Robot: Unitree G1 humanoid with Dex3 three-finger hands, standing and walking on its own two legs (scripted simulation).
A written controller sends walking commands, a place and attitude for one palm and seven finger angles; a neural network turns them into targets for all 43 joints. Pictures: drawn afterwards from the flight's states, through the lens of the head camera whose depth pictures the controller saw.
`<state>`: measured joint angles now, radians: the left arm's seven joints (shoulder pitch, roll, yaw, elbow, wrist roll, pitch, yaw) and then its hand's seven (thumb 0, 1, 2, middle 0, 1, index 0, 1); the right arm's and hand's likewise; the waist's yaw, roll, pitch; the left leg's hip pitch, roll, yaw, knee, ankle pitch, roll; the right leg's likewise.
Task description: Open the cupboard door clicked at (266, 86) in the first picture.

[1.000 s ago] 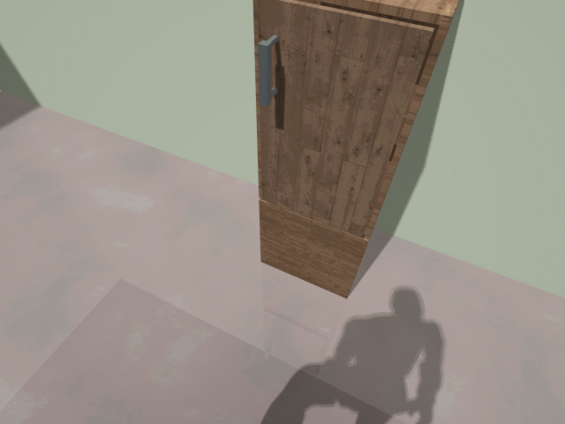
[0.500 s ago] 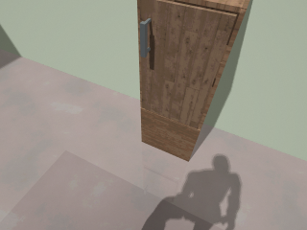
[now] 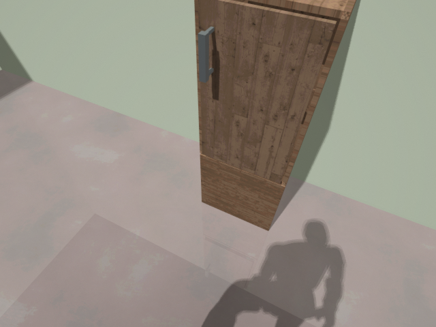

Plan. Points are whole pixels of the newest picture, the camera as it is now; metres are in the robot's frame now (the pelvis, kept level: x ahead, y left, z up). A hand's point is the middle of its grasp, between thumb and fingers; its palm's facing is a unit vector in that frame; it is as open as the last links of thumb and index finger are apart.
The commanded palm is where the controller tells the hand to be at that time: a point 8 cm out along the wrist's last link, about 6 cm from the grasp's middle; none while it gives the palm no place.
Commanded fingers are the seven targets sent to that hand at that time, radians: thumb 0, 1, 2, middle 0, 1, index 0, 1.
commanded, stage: turn to face it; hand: left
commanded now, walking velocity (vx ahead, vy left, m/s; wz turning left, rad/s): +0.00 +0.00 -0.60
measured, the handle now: (207, 55) +0.77 +0.08 +0.11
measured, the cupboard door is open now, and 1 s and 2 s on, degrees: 0 0 0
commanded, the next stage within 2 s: take the last steps up to it in 0.68 s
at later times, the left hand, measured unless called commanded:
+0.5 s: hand out of the picture +0.05 +0.20 -0.18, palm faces -0.11 -0.96 -0.27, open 7.4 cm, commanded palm none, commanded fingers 0.00 0.90 0.90 -0.20 -0.30 -0.20 -0.30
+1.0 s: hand out of the picture +0.10 +0.16 -0.17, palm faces -0.32 -0.93 -0.20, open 7.4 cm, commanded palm none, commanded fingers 0.00 0.90 0.90 -0.20 -0.30 -0.20 -0.30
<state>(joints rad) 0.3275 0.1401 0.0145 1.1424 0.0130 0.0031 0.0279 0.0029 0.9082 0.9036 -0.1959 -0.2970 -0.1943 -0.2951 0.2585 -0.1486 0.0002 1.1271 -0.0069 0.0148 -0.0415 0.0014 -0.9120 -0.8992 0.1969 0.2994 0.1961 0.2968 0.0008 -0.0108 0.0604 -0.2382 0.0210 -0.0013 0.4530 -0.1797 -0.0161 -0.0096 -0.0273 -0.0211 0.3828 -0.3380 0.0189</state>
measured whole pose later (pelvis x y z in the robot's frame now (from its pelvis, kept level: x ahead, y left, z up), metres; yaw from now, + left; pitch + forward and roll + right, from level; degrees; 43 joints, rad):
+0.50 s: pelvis -0.02 +0.00 -0.01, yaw -10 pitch +0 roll +0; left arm 0.22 0.21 0.08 0.98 0.04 0.03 0.01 0.00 0.91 0.90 -0.20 -0.30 -0.19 -0.30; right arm 0.17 -0.23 -0.07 0.99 -0.01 0.07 -0.04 0.00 -0.91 -0.90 0.20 0.30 0.20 0.30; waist 0.02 0.02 0.10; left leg -0.43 0.06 0.04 0.89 -0.47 -0.03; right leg -0.22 0.05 0.13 0.60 -0.38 -0.01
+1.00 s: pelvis -0.01 +0.01 -0.01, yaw -20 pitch -1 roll -1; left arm 0.23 0.16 0.04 0.98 0.04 0.01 0.00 0.00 0.91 0.90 -0.20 -0.30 -0.20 -0.30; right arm 0.26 -0.22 -0.04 1.01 -0.02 0.05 -0.01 0.00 -0.91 -0.90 0.20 0.30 0.20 0.30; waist 0.00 0.04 0.07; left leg -0.34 0.04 0.05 0.81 -0.47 0.00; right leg -0.20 0.00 0.00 0.51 -0.30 0.00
